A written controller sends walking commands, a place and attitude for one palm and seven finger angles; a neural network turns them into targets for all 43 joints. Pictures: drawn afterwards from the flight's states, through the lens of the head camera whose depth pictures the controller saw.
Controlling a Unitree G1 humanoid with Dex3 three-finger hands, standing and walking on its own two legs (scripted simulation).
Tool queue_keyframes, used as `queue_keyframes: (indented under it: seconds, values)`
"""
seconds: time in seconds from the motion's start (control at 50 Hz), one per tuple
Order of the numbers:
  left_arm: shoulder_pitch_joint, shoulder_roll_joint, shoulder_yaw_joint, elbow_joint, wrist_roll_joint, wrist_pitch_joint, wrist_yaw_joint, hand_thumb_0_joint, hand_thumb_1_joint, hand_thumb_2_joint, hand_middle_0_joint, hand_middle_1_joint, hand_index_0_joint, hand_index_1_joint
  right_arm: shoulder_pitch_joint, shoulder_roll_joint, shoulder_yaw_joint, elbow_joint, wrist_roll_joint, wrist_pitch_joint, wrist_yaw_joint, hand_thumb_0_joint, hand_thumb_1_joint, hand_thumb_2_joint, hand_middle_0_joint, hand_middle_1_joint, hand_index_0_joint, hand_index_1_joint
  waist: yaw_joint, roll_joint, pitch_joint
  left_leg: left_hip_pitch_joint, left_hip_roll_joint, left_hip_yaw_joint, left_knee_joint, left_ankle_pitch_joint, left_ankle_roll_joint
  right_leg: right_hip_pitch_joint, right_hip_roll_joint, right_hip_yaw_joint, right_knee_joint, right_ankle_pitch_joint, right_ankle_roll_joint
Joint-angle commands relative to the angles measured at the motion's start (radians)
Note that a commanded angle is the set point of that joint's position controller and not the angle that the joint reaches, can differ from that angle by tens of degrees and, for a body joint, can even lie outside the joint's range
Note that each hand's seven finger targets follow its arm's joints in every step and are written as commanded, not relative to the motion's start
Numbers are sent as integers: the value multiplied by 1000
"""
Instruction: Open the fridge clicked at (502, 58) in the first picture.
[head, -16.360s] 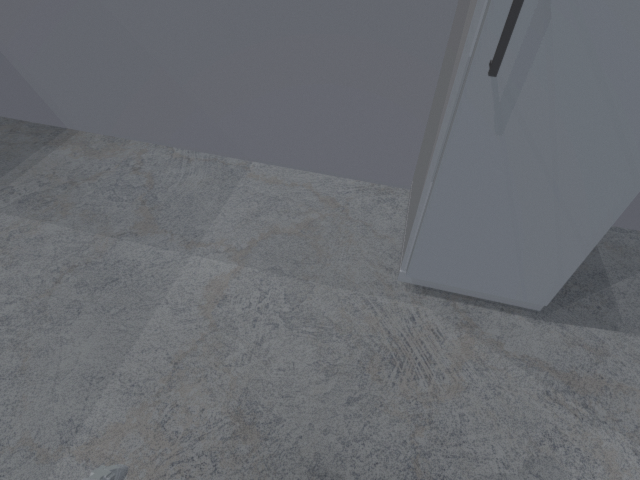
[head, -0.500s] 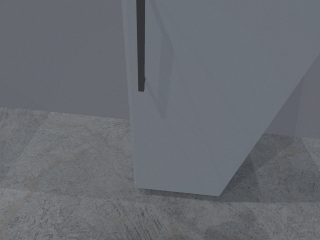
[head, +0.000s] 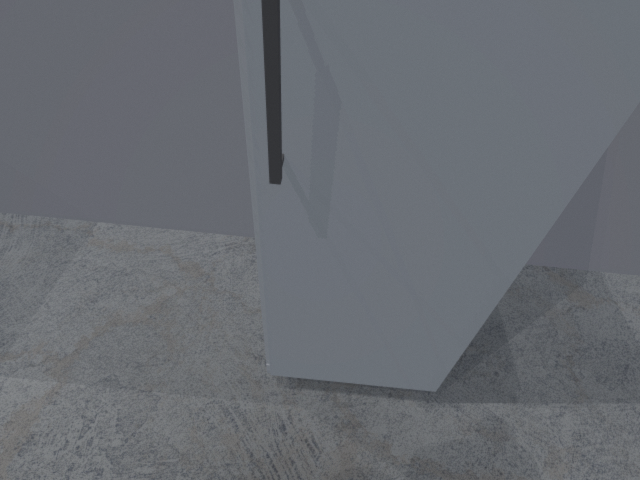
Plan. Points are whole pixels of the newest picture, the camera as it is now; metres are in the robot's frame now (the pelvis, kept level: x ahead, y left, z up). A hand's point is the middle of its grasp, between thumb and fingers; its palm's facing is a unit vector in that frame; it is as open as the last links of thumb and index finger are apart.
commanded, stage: look again from close up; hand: left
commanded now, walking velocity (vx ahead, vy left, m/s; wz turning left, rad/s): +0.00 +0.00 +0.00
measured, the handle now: (275, 84) +0.51 +0.11 +0.25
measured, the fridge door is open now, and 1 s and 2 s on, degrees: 0 0 0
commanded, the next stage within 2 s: raise the hand to about handle height in 1.98 s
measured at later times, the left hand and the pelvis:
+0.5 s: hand out of the picture -0.01 +0.16 -0.18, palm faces +0.03 -0.99 -0.15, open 7.3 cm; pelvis +0.01 +0.00 +0.00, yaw +0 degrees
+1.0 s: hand out of the picture +0.01 +0.16 -0.18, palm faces +0.01 -0.99 -0.15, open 7.3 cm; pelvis +0.03 +0.00 +0.00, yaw -1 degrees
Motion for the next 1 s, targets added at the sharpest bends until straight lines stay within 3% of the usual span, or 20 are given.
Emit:
queue_keyframes:
  seconds: [0.0,0.1,0.44,0.56,0.62,0.86,0.98]
  values:
    - [82,74,13,-19,-4,-13,7,0,900,900,-200,-300,-200,-300,49,-103,-17,-33,-1,-19,-1,0,-900,-900,200,300,200,300,-7,27,87,0,105,-148,-138,-210,-23,-84,-77,96,-118,-111,-55]
    - [77,75,12,-20,-5,-11,7,0,900,900,-200,-300,-200,-300,45,-104,-15,-30,-1,-20,-2,0,-900,-900,200,300,200,300,-3,49,97,-9,109,-151,-150,-220,-23,-72,-74,89,-111,-89,-54]
    - [59,80,12,-19,-4,-11,7,0,900,900,-200,-300,-200,-300,37,-110,-15,-26,0,-21,-3,0,-900,-900,200,300,200,300,-2,13,105,13,111,-142,-152,-184,-22,-57,-76,86,-116,-56,-52]
    - [54,84,14,-18,-5,-13,7,0,900,900,-200,-300,-200,-300,33,-112,-14,-22,0,-26,-4,0,-900,-900,200,300,200,300,-2,34,67,44,114,-133,-144,-141,-21,-35,-79,87,-109,-13,-52]
    - [50,88,12,-15,-5,-15,7,0,900,900,-200,-300,-200,-300,28,-111,-14,-20,1,-26,-5,0,-900,-900,200,300,200,300,-2,10,75,54,112,-125,-131,-108,-21,-36,-80,90,-116,0,-52]
    - [38,92,11,-7,-6,-11,6,0,900,900,-200,-300,-200,-300,18,-119,-11,-14,0,-26,-6,0,-900,-900,200,300,200,300,-1,39,97,57,118,-127,-155,-132,-22,-35,-80,86,-116,-4,-49]
    - [30,94,12,-7,-6,-12,5,0,900,900,-200,-300,-200,-300,16,-124,-13,-15,-1,-28,-7,0,-900,-900,200,300,200,300,-3,23,73,83,117,-123,-145,-95,-21,-29,-81,90,-113,18,-49]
